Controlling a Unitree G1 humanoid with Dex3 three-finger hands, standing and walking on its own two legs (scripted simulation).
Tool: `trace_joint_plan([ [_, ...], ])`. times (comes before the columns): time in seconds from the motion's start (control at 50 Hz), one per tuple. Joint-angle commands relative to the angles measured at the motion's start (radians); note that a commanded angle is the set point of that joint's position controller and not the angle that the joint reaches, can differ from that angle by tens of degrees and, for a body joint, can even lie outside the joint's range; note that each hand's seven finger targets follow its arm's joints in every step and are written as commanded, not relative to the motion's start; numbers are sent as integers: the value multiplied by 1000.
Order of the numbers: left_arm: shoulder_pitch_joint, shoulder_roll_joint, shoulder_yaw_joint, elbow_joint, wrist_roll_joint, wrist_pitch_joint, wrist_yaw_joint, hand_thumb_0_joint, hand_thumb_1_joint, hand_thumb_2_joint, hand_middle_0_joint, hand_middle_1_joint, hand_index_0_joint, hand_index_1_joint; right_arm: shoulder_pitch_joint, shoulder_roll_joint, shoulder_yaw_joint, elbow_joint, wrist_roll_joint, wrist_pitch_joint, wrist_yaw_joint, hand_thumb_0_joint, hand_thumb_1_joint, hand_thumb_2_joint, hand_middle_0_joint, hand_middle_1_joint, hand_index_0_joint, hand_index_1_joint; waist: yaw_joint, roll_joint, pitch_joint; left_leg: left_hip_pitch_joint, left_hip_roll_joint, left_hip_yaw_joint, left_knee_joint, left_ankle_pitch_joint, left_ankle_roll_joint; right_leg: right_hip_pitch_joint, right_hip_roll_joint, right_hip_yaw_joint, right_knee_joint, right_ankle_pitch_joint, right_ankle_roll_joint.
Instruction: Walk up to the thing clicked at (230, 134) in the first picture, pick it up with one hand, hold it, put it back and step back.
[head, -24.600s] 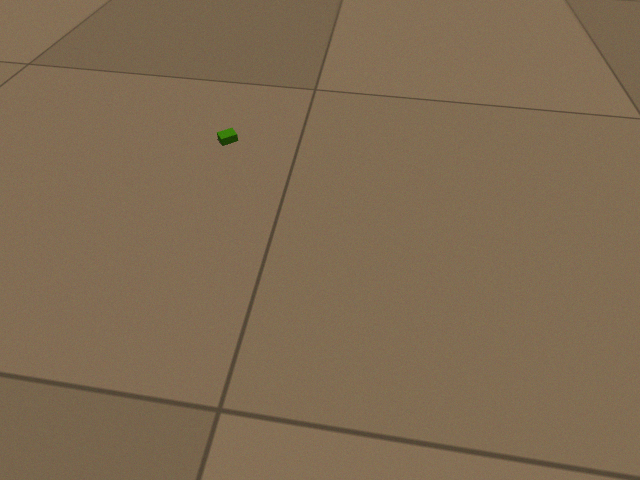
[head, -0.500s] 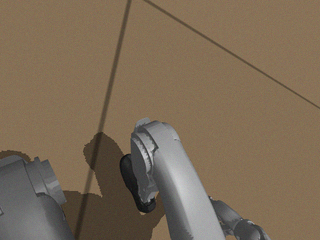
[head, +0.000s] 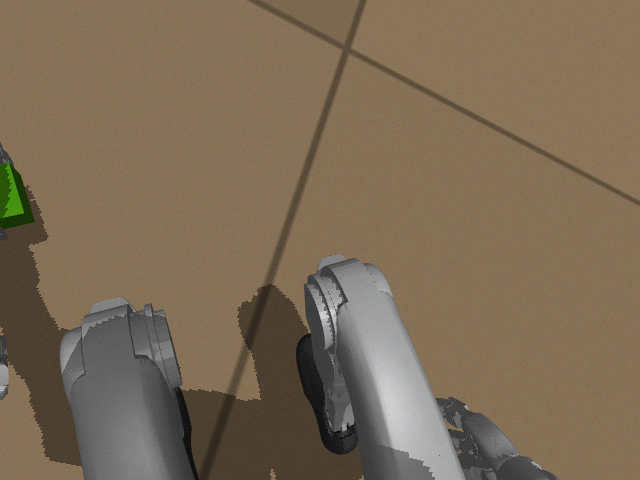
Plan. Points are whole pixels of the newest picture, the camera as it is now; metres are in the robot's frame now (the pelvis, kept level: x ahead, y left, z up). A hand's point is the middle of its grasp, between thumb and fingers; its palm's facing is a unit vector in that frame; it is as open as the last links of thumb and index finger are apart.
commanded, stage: settle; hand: left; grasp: from above
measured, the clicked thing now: out of the picture +0.45 +0.34 -0.20
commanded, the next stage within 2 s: lift in 0.12 s
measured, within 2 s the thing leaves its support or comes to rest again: neither
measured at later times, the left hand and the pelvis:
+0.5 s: hand out of the picture +0.43 +0.33 -0.11, palm faces -0.44 -0.13 -0.89, open 9.3 cm; pelvis -0.01 -0.01 +0.03, yaw +3 degrees
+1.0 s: hand out of the picture +0.36 +0.33 +0.06, palm faces -0.40 -0.14 -0.90, open 9.3 cm; pelvis -0.01 +0.00 +0.15, yaw +7 degrees
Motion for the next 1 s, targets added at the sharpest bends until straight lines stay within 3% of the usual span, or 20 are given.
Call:
trace_joint_plan([
  [0.0, -317, 217, 24, -167, -3, -15, 2, 0, 815, 487, -1172, -427, -1182, -419, 201, -275, -97, -15, 12, 23, -35, 0, -903, -900, 200, 300, 199, 300, -27, 310, -632, 499, -3, 105, -269, 146, 24, 290, 21, -97, -239, 197, -99],
  [0.06, -343, 236, 33, -185, 2, -25, -9, 0, 790, 513, -1150, -449, -1162, -440, 214, -248, -94, -15, 11, 37, -49, 0, -899, -899, 200, 300, 200, 300, -20, 303, -678, 497, -2, 123, -256, 169, 30, 347, 27, -68, -253, 210, -94],
  [0.12, -330, 242, 40, -177, 1, -32, -17, 0, 776, 512, -1127, -467, -1143, -453, 209, -249, -96, -19, 9, 47, -67, 0, -898, -898, 200, 300, 200, 300, -15, 277, -640, 475, -5, 133, -263, 151, 30, 337, 24, -63, -275, 174, -99],
  [0.18, -346, 258, 49, -233, 6, -39, -26, 0, 802, 558, -1155, -472, -1162, -466, 205, -240, -103, -25, 15, 59, -83, 0, -898, -897, 200, 300, 200, 300, 11, 349, -696, 542, -8, 132, -299, 143, 20, 319, 18, -67, -260, 161, -107],
  [0.2, -327, 238, 42, -210, 10, -34, -29, 0, 832, 478, -1179, -521, -1212, -487, 210, -243, -109, -21, 15, 61, -88, 0, -930, -911, 199, 300, 199, 300, 3, 341, -687, 555, -8, 132, -306, 141, 19, 309, 16, -74, -263, 170, -105],
  [0.22, -341, 230, 38, -235, 7, -32, -31, 0, 752, 503, -1099, -452, -1132, -431, 211, -237, -110, -22, 19, 65, -90, 0, -878, -890, 201, 299, 200, 299, 6, 351, -714, 569, -7, 132, -314, 155, 19, 315, 14, -76, -259, 189, -105],
  [0.24, -330, 235, 46, -235, 4, -26, -32, 0, 786, 498, -1147, -513, -1173, -487, 223, -236, -111, -21, 21, 68, -92, 0, -927, -909, 199, 300, 199, 300, 10, 351, -730, 579, -9, 135, -315, 177, 20, 335, 13, -74, -260, 217, -101],
  [0.28, -300, 237, 58, -239, -13, -12, -41, 0, 807, 492, -1111, -521, -1147, -483, 227, -230, -120, -21, 27, 77, -95, 0, -907, -901, 200, 300, 200, 300, 29, 332, -750, 586, -9, 146, -322, 199, 25, 363, 11, -63, -277, 238, -98],
  [0.34, -295, 222, 44, -266, -33, 9, -77, 0, 806, 484, -1104, -529, -1143, -487, 231, -228, -135, -24, 35, 89, -100, 0, -908, -902, 200, 300, 200, 300, 31, 325, -748, 583, -10, 154, -340, 198, 27, 369, 9, -57, -298, 229, -104],
  [0.38, -302, 228, 51, -345, -42, 11, -100, 0, 788, 473, -1098, -498, -1134, -460, 238, -226, -146, -30, 45, 99, -106, 0, -905, -901, 200, 300, 200, 300, 50, 355, -788, 613, -15, 158, -364, 198, 26, 379, 4, -54, -308, 229, -104],
  [0.46, -222, 204, 49, -407, -56, 16, -149, 0, 781, 451, -1084, -491, -1125, -448, 236, -217, -172, -38, 65, 118, -117, 0, -903, -900, 200, 300, 200, 300, 78, 302, -786, 623, -18, 169, -396, 177, 31, 405, 1, -34, -351, 199, -105],
  [0.48, -194, 186, 46, -403, -59, 18, -159, 0, 773, 450, -1080, -483, -1120, -441, 236, -222, -178, -40, 63, 121, -122, 0, -903, -900, 200, 300, 200, 300, 70, 287, -751, 616, -21, 169, -401, 169, 31, 398, -2, -35, -367, 188, -108],
  [0.54, -196, 199, 52, -519, -71, 16, -180, 0, 756, 457, -1067, -487, -1107, -445, 240, -204, -191, -52, 80, 132, -132, 0, -901, -899, 200, 300, 200, 300, 93, 293, -814, 668, -19, 173, -445, 170, 35, 446, -5, -20, -399, 187, -105],
  [0.62, -126, 142, 25, -567, -98, 20, -211, 0, 741, 475, -1051, -497, -1090, -456, 227, -194, -202, -66, 96, 138, -146, 0, -899, -899, 200, 300, 200, 300, 96, 247, -775, 695, -17, 157, -512, 128, 38, 447, -7, -23, -445, 156, -102],
  [0.68, -100, 156, 31, -656, -113, 22, -225, 0, 727, 483, -1043, -501, -1080, -462, 211, -185, -211, -84, 108, 140, -159, 0, -898, -898, 200, 300, 200, 300, 121, 254, -808, 745, -15, 155, -568, 97, 41, 485, -7, -10, -491, 128, -100],
  [0.72, -78, 103, 0, -691, -134, 29, -236, 0, 741, 461, -1046, -495, -1087, -453, 198, -180, -215, -92, 119, 141, -167, 0, -895, -898, 200, 300, 200, 300, 117, 253, -785, 774, -8, 135, -629, 52, 40, 488, -7, -14, -508, 112, -97],
  [0.74, -53, 108, 3, -703, -139, 34, -239, 0, 714, 449, -1030, -479, -1068, -440, 192, -179, -217, -96, 122, 142, -173, 0, -895, -898, 200, 300, 200, 300, 123, 255, -772, 791, -7, 128, -654, 35, 38, 498, -7, -12, -521, 102, -96],
  [0.8, 1, 71, -12, -762, -152, 53, -251, 0, 725, 440, -1027, -486, -1068, -442, 182, -173, -223, -99, 133, 142, -186, 0, -892, -896, 201, 300, 200, 300, 131, 254, -792, 877, -3, 117, -713, 77, 34, 551, -12, -15, -553, 151, -93],
  [0.94, 101, 52, -8, -887, -173, 107, -267, 0, 773, 470, -1066, -494, -1104, -455, 146, -150, -228, -112, 151, 148, -217, 0, -888, -896, 201, 300, 200, 300, 154, 228, -778, 1035, 1, 130, -849, 123, 30, 707, -16, 8, -702, 180, -88],
  [0.98, 122, 22, -28, -911, -183, 120, -272, 0, 767, 465, -1074, -458, -1106, -425, 129, -142, -223, -111, 155, 150, -226, 0, -888, -895, 201, 300, 200, 300, 145, 221, -746, 1074, 2, 121, -912, 104, 29, 757, -17, 9, -747, 173, -85],
])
